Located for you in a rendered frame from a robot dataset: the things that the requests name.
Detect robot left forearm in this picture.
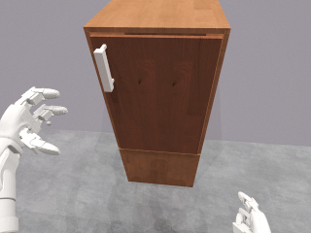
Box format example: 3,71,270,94
0,137,23,233

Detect cupboard door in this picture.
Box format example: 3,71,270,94
89,34,223,154

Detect handle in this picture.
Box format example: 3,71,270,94
93,44,115,92

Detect robot left hand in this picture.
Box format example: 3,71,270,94
0,86,68,155

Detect robot right hand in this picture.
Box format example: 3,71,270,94
232,191,271,233

